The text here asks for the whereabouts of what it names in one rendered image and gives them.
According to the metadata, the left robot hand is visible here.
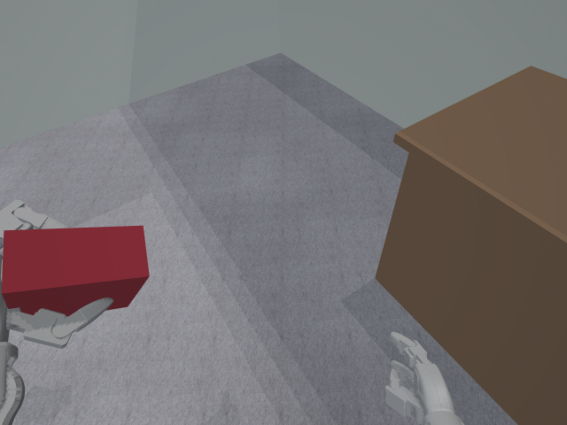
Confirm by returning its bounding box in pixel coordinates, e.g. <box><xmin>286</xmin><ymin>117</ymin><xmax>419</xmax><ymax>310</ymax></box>
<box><xmin>0</xmin><ymin>200</ymin><xmax>114</xmax><ymax>349</ymax></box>

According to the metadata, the sponge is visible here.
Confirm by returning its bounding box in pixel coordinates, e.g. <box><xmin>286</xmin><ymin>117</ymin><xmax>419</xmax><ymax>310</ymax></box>
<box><xmin>2</xmin><ymin>226</ymin><xmax>150</xmax><ymax>317</ymax></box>

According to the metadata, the table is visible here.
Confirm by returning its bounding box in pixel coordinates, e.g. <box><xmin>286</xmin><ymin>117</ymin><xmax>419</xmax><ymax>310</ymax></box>
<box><xmin>375</xmin><ymin>66</ymin><xmax>567</xmax><ymax>425</ymax></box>

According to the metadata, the left robot forearm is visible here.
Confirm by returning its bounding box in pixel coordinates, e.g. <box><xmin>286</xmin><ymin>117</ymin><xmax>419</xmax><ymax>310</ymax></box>
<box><xmin>0</xmin><ymin>342</ymin><xmax>25</xmax><ymax>425</ymax></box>

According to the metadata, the right robot hand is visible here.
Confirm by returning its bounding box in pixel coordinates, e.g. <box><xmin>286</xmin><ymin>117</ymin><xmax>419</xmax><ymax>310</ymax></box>
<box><xmin>385</xmin><ymin>332</ymin><xmax>454</xmax><ymax>425</ymax></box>

